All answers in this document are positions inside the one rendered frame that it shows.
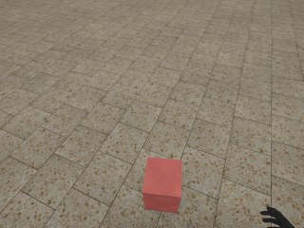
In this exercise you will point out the robot right hand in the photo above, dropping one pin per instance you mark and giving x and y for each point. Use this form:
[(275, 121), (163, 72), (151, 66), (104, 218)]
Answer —
[(277, 219)]

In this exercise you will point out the carton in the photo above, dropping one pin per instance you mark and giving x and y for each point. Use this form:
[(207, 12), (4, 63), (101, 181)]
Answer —
[(162, 185)]

